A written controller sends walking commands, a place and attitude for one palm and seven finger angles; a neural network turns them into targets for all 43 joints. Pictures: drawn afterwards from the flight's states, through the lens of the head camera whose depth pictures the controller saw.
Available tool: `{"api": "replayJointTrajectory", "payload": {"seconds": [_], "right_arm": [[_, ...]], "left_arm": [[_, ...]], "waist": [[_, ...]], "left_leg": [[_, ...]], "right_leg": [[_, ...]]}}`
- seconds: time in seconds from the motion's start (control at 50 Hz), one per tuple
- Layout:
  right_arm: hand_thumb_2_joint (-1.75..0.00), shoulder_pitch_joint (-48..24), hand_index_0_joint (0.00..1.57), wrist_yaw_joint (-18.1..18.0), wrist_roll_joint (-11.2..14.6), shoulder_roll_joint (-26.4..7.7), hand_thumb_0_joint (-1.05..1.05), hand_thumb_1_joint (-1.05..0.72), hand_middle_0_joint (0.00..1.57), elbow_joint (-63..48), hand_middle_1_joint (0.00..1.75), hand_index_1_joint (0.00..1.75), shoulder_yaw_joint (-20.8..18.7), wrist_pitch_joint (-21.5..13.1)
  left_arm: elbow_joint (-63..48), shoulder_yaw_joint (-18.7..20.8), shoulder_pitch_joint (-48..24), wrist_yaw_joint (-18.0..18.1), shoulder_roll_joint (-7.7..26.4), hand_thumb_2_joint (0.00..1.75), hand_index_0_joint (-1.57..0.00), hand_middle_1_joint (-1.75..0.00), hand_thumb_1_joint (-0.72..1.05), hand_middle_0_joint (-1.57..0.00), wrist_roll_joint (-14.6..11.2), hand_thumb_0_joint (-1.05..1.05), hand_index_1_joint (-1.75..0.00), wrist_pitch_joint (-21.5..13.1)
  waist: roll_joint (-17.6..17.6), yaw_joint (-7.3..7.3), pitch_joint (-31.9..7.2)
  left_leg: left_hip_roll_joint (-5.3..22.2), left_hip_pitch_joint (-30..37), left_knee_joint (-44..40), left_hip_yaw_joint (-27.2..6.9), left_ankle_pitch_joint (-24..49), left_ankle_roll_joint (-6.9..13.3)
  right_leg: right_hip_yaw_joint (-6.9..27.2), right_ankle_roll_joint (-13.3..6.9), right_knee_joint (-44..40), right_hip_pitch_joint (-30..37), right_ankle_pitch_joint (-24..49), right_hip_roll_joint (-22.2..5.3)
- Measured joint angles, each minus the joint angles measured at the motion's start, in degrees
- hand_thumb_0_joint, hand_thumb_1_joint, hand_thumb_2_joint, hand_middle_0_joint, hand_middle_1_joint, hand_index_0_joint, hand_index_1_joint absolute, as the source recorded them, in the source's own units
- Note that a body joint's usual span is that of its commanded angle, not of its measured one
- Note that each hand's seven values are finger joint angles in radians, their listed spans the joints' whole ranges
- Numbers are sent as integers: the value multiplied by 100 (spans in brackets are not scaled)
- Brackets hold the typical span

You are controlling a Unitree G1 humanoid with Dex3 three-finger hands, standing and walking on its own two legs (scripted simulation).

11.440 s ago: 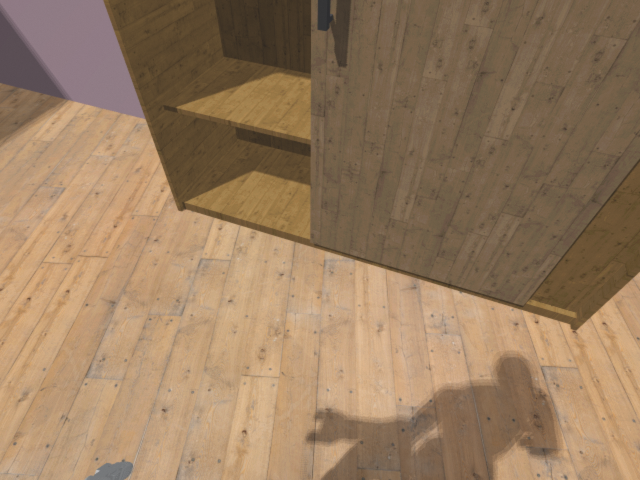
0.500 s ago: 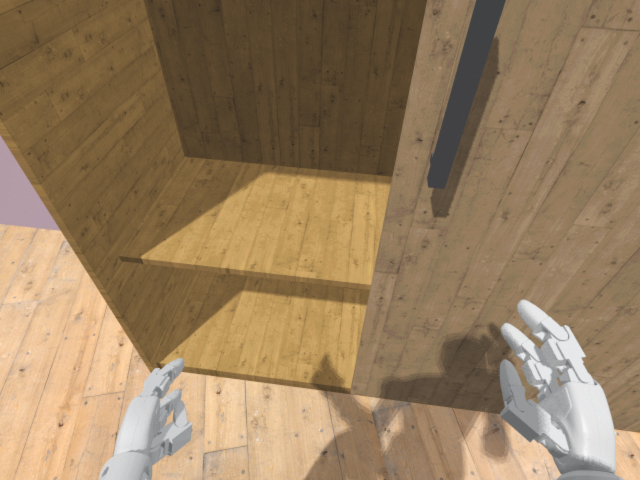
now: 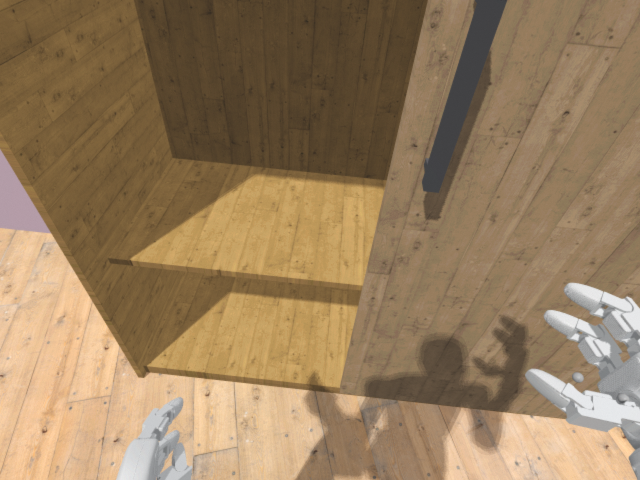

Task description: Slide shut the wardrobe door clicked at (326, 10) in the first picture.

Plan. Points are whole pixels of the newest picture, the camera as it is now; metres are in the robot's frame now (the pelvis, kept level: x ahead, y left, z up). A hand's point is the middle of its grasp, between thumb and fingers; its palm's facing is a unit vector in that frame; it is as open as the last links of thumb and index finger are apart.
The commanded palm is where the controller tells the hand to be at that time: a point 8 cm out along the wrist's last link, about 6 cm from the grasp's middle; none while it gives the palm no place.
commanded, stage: raise the hand with hooked fingers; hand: right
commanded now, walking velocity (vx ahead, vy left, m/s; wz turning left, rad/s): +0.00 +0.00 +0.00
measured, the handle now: (453, 100) +0.51 -0.12 +0.27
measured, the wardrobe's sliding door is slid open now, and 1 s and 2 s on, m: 0.62 0.62 0.62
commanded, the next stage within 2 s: move the hooked fingers beside the handle in 1.28 s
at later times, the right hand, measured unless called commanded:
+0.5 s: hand out of the picture +0.25 -0.29 +0.22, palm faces +0.11 +0.99 -0.12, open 13.7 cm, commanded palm +0.22 -0.33 +0.22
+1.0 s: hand out of the picture +0.28 -0.30 +0.27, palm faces +0.08 +0.99 -0.15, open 14.0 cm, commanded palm +0.24 -0.34 +0.27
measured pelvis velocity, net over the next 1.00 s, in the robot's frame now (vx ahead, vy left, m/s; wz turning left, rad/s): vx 0.01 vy -0.01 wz -0.03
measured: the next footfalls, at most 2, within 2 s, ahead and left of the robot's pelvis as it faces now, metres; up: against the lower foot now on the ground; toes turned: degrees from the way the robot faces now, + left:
none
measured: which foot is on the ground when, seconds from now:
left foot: down 0.00-1.00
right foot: down 0.00-1.00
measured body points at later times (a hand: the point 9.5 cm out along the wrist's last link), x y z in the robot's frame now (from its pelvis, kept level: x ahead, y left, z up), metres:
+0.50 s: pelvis +0.01 -0.02 +0.02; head -0.02 -0.01 +0.47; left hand +0.23 +0.18 -0.02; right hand +0.24 -0.34 +0.22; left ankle -0.01 +0.11 -0.71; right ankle +0.05 -0.14 -0.71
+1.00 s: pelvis +0.01 -0.01 +0.02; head -0.02 +0.02 +0.47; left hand +0.21 +0.21 -0.04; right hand +0.27 -0.35 +0.28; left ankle -0.01 +0.11 -0.71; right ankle +0.05 -0.14 -0.71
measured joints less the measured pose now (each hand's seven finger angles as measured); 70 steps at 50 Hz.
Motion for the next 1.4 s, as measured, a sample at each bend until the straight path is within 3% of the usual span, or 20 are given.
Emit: {"api": "replayJointTrajectory", "payload": {"seconds": [0.18,0.32,0.56,0.82,0.92,1.02,1.18,1.4], "right_arm": [[-48,-170,27,-36,-86,14,0,7,27,-331,92,92,-28,300],[-41,-787,29,-81,-145,-191,-1,23,28,-453,103,102,-159,750],[-32,-1946,30,213,-143,-679,-1,46,30,-208,117,117,-560,1928],[-30,-3033,31,538,-184,-1251,-2,50,30,327,120,119,-916,2628],[-30,-3107,30,651,-157,-1378,-1,50,30,570,120,120,-962,2802],[-30,-2829,30,618,-138,-1207,-2,50,30,303,120,120,-954,2785],[-30,-2842,31,458,-180,-1103,-2,50,30,256,120,120,-1021,2667],[-30,-2878,31,590,-150,-1152,-2,50,30,384,120,120,-975,2707]], "left_arm": [[152,103,45,57,347,90,-20,-30,90,-20,-75,1,-30,-324],[88,1,-319,129,333,90,-20,-30,90,-20,-103,1,-30,-390],[-132,-331,-691,76,179,90,-20,-30,90,-20,-147,1,-30,-69],[2,-379,-597,57,324,90,-20,-30,90,-20,-244,1,-30,236],[-48,-322,-547,8,421,90,-20,-30,90,-20,-295,1,-30,323],[-82,-250,-520,-1,476,90,-20,-30,90,-20,-287,1,-30,332],[-56,-220,-533,50,449,90,-20,-30,90,-20,-269,1,-30,267],[-92,-268,-632,36,405,90,-20,-30,90,-20,-277,1,-30,289]], "waist": [[26,-171,95],[96,-281,175],[29,-423,210],[-83,-393,217],[-121,-322,179],[-114,-285,194],[-83,-313,217],[-121,-337,185]], "left_leg": [[121,442,-446,-65,161,-121],[184,875,-791,-27,284,-166],[216,1293,-1254,59,481,-177],[208,1436,-1449,119,570,-140],[197,1355,-1423,96,571,-124],[172,1324,-1374,60,542,-105],[135,1378,-1343,75,493,-68],[133,1358,-1321,97,455,-64]], "right_leg": [[-90,-120,-383,419,116,122],[-67,-167,-662,802,216,197],[4,-179,-1062,1159,405,250],[62,-146,-1302,1305,539,254],[42,-128,-1338,1265,565,239],[10,-110,-1318,1264,538,208],[32,-71,-1280,1311,489,173],[57,-67,-1242,1275,452,176]]}}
